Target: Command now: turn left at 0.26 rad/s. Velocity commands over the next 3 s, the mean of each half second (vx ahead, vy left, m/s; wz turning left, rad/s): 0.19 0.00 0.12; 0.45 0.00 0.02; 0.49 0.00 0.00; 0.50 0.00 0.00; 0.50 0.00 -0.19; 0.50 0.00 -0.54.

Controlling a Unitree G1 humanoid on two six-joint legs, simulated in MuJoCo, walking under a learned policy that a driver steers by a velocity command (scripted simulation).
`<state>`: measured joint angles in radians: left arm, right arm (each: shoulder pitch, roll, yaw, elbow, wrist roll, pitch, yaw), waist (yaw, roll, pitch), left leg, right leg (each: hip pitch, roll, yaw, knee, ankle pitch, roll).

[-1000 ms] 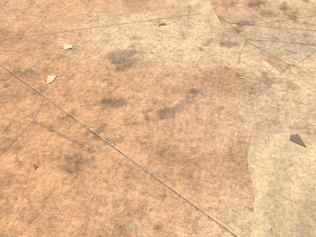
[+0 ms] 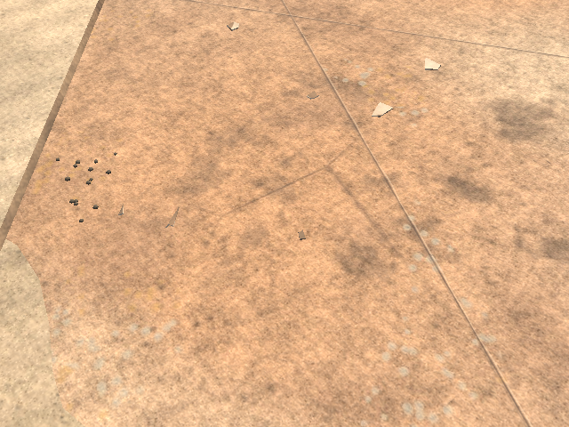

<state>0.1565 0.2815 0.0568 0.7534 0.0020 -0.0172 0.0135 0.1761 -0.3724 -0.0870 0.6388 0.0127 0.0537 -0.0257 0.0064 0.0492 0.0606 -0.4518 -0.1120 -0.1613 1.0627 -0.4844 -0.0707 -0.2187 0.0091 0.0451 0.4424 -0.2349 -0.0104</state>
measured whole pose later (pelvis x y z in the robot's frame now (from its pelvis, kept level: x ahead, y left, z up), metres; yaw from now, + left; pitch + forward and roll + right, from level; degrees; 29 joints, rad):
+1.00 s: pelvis +0.31 -0.01 -0.01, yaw +1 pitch +2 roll -1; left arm 0.42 0.29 0.03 0.87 -0.02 -0.06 0.00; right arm 0.04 -0.26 -0.03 0.62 0.02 -0.09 0.05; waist 0.10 0.04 0.04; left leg -0.61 0.05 0.00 0.53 0.05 0.02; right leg 0.12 0.05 -0.02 0.19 -0.34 -0.04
